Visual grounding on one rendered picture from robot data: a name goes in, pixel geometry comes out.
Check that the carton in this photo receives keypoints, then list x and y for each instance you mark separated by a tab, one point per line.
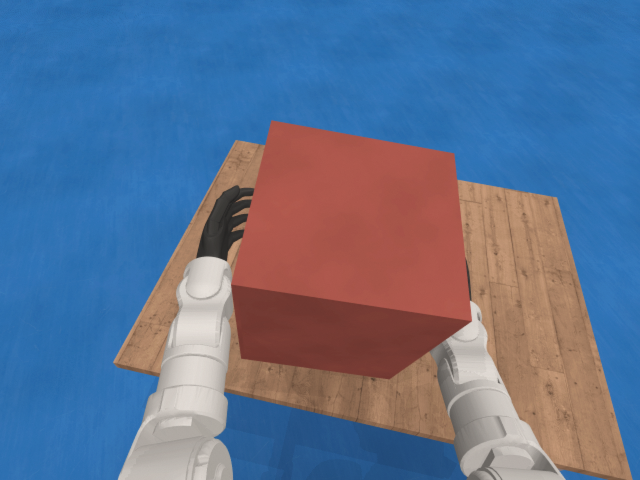
352	258

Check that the left robot hand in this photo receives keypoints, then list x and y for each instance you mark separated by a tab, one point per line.
217	236

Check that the right robot hand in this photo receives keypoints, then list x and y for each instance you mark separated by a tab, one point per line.
468	276

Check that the robot left forearm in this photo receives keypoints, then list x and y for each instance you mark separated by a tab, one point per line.
189	400

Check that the table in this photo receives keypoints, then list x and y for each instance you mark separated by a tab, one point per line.
522	277

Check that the robot right forearm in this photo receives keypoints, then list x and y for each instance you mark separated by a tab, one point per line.
487	427

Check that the left robot upper arm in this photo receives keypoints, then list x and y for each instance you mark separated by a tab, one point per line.
196	458

